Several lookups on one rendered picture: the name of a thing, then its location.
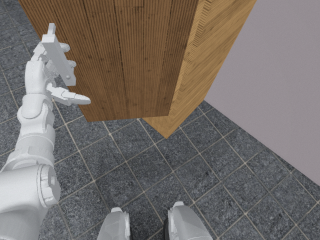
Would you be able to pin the robot left thigh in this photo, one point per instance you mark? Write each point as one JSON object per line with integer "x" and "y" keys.
{"x": 116, "y": 226}

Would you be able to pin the handle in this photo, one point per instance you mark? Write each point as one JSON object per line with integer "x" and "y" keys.
{"x": 56, "y": 54}

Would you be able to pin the cupboard door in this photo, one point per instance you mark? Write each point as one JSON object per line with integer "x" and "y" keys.
{"x": 128, "y": 53}

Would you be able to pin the left robot upper arm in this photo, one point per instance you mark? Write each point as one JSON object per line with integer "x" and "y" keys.
{"x": 26, "y": 194}

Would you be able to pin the robot left forearm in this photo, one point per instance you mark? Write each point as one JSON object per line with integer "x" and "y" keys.
{"x": 36, "y": 141}

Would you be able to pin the robot thigh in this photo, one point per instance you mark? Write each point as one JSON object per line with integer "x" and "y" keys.
{"x": 116, "y": 226}
{"x": 188, "y": 226}

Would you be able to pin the robot right thigh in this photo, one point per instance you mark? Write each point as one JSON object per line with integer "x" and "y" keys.
{"x": 188, "y": 226}

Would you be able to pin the left robot hand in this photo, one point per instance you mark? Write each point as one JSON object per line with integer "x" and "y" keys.
{"x": 38, "y": 75}

